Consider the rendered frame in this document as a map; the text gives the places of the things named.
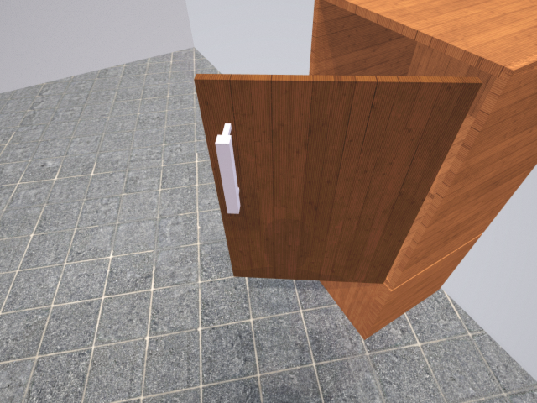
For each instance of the handle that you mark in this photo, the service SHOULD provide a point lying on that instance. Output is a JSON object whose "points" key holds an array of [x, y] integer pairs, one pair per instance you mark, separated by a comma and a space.
{"points": [[224, 151]]}

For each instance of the cupboard door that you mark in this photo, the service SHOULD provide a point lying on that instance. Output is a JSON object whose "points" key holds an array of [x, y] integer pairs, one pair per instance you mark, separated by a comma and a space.
{"points": [[332, 170]]}

